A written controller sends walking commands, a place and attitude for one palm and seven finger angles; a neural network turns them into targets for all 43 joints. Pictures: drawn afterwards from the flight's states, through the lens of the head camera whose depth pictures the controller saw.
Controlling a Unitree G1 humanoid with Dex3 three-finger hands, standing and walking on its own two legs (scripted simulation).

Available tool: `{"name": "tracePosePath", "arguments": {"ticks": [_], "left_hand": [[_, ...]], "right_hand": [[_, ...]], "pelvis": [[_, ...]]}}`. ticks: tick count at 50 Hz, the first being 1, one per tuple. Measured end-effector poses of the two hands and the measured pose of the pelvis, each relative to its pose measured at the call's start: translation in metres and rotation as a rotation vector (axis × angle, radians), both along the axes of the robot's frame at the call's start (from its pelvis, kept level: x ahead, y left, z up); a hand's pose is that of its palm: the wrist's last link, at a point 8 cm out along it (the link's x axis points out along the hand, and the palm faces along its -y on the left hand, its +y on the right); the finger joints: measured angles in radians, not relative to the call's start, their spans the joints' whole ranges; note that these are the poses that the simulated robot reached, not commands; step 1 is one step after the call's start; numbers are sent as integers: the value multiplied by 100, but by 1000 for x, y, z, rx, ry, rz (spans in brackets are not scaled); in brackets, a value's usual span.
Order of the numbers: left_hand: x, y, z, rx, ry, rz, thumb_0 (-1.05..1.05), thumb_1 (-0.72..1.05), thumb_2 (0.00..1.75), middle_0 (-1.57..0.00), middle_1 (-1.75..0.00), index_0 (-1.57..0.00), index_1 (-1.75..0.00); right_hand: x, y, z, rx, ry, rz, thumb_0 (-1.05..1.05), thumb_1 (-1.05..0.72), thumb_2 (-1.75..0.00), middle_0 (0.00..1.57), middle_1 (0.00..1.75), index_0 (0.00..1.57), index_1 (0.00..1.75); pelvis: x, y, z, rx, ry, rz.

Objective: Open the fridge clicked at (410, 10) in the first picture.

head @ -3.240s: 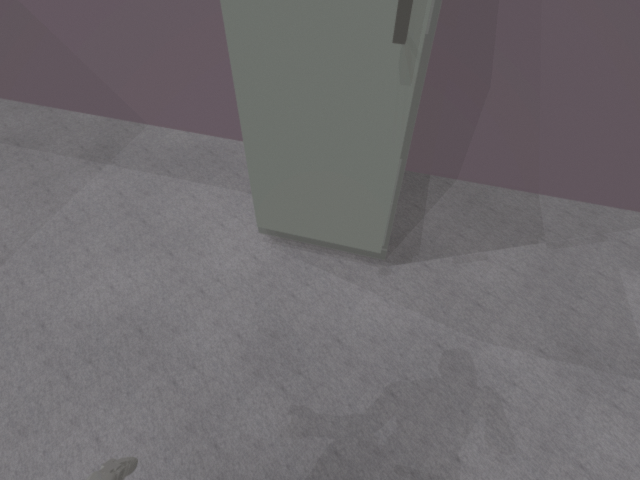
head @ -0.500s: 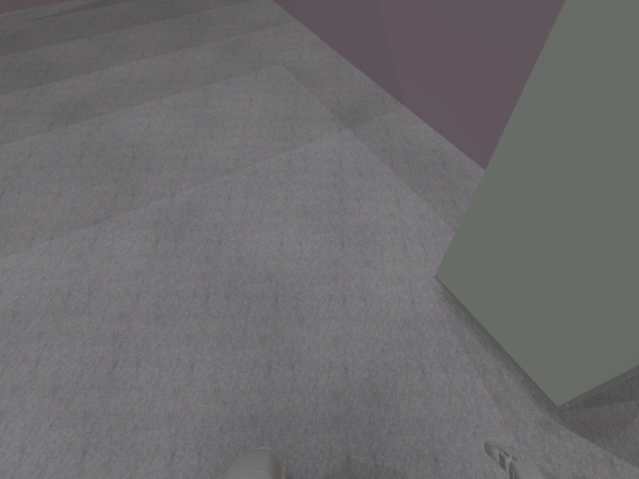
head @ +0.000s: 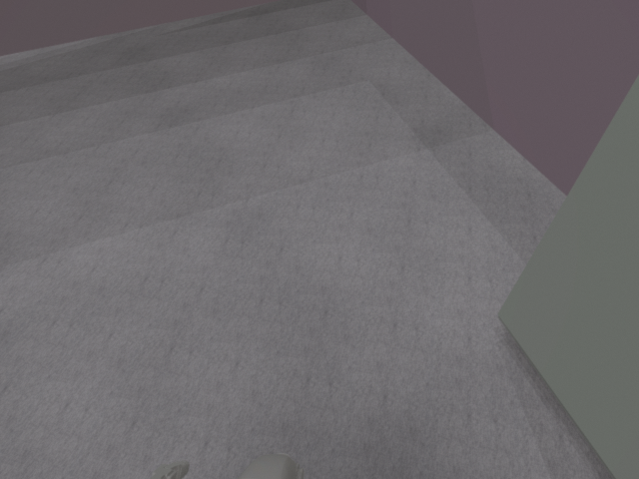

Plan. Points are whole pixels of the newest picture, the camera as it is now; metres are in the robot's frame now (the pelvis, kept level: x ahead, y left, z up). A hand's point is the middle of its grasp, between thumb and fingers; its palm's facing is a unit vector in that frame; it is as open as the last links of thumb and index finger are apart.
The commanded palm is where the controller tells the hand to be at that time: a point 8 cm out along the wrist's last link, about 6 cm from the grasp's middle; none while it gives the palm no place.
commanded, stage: walk to a spot facing it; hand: right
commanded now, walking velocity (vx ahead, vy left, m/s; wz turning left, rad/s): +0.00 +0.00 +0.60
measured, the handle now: out of the picture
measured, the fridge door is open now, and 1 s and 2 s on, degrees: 0 0 0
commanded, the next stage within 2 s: turn to face it in 1.26 s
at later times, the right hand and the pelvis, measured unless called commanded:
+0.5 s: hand (432, 477) +0.16 -0.13 -0.15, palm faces -0.27 +0.93 -0.26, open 7.3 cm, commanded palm none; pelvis -0.01 +0.03 +0.00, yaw +18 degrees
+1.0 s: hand (413, 413) +0.25 -0.11 -0.17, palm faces -0.53 +0.84 -0.15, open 7.4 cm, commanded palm none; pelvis +0.08 +0.01 +0.01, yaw +36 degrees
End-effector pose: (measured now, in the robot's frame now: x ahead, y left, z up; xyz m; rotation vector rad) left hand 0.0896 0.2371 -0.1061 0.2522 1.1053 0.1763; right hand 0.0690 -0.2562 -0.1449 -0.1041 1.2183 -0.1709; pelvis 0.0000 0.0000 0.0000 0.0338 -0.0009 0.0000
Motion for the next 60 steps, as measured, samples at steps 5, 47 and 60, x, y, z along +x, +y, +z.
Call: {"name": "tracePosePath", "arguments": {"ticks": [5,47,60], "left_hand": [[-25,-4,3,-11,37,81,1,91,90,-20,-30,-20,-30],[-126,-4,5,-12,111,619,0,91,90,-20,-30,-20,-30],[-186,-46,-37,-212,358,925,1,91,90,-20,-30,-20,-30]], "right_hand": [[2,-8,8,-7,41,42,0,-91,-90,19,30,20,30],[175,75,5,3,66,583,1,-91,-90,19,30,20,30],[288,222,-3,9,-57,859,0,-91,-90,19,30,20,30]], "pelvis": [[3,-8,8,10,1,63],[67,8,10,13,13,585],[108,62,-15,-13,1,746]]}}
